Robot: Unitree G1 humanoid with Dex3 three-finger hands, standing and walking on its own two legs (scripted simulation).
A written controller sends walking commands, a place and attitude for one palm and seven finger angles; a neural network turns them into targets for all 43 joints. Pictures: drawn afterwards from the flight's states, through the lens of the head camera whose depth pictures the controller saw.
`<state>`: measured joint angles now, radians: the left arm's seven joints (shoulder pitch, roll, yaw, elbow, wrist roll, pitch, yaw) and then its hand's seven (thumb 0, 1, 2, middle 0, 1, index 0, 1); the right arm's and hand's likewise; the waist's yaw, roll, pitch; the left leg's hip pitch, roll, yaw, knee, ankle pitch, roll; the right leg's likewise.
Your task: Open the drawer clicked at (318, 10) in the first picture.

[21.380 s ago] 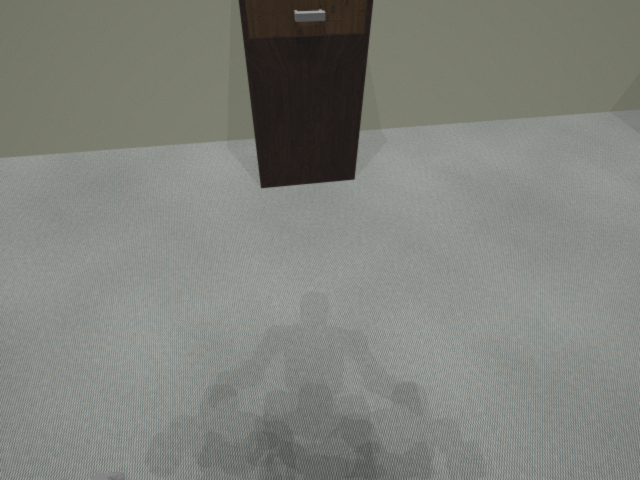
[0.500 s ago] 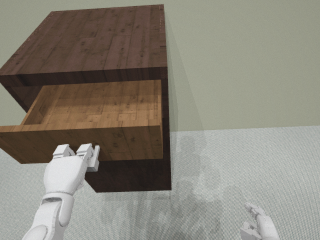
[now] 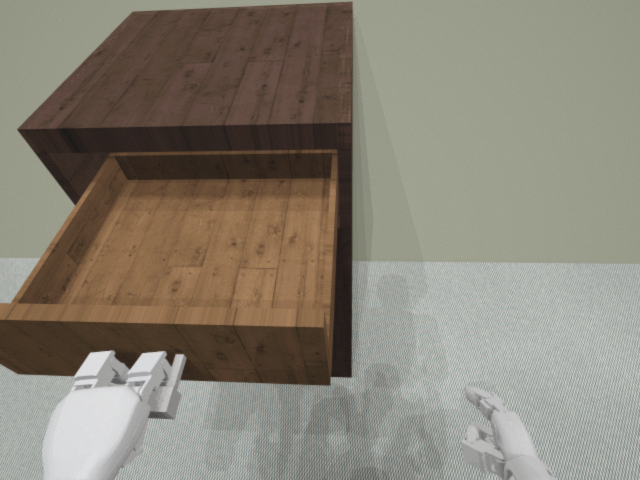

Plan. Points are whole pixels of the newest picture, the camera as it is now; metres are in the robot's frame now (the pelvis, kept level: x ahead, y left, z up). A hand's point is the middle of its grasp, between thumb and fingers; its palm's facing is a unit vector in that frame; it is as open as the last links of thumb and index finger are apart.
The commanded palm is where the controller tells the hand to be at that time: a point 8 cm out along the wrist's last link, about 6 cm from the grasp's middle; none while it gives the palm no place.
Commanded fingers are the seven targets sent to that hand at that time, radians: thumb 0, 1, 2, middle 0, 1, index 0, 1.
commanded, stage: pull the drawer open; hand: left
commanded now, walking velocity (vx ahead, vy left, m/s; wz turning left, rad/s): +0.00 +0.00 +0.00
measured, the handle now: (134, 381) +0.21 +0.24 +0.05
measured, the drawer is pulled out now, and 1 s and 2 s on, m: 0.28 0.30 0.30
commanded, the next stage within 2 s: open the thumb to release the handle in 0.28 s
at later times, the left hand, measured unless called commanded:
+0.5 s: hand (123, 454) +0.14 +0.23 +0.03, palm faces +0.02 -0.08 -1.00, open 5.8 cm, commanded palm +0.11 +0.24 +0.09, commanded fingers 0.00 0.41 0.69 -0.37 -1.30 -0.37 -1.30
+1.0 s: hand (121, 456) +0.13 +0.23 +0.03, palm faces -0.01 -0.09 -1.00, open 12.6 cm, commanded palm +0.11 +0.24 +0.08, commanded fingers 0.00 -0.50 0.30 -0.30 -1.20 -0.30 -1.20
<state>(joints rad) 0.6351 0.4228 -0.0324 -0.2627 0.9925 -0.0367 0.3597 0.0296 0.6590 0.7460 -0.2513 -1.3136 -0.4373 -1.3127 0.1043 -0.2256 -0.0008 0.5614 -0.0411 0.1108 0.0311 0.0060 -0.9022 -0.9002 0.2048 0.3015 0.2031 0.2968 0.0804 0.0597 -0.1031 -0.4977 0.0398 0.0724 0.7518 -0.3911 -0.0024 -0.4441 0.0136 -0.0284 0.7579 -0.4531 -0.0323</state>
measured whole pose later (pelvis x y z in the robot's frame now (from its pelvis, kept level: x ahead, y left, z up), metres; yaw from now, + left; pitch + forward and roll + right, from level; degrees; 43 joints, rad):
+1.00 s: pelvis -0.02 -0.01 +0.00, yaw +1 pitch +6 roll +0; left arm 0.60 0.43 0.00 -0.21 0.98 -0.08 0.36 0.00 -0.41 0.34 -0.33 -1.25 -0.46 -1.25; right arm 0.12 -0.24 -0.03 0.57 -0.04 0.08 0.00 0.01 -0.90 -0.90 0.20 0.30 0.20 0.30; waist 0.07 0.07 -0.09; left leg -0.51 0.04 0.05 0.77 -0.36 -0.01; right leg -0.46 0.02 -0.05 0.78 -0.43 -0.04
